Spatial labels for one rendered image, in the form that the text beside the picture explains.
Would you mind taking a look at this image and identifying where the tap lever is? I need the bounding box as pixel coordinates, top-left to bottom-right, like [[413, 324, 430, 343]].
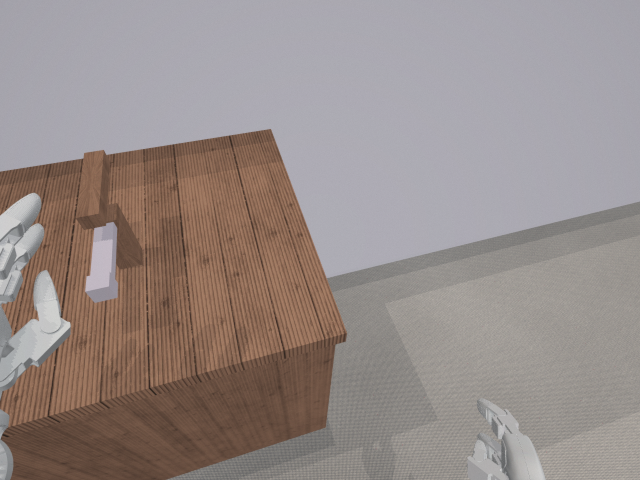
[[85, 222, 118, 303]]

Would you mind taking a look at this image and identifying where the robot left hand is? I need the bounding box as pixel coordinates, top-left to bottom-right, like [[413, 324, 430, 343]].
[[0, 193, 71, 400]]

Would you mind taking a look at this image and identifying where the counter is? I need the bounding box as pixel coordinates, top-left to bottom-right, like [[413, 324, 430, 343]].
[[0, 129, 347, 480]]

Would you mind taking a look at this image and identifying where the robot right hand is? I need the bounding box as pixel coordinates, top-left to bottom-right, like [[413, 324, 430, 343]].
[[467, 398, 546, 480]]

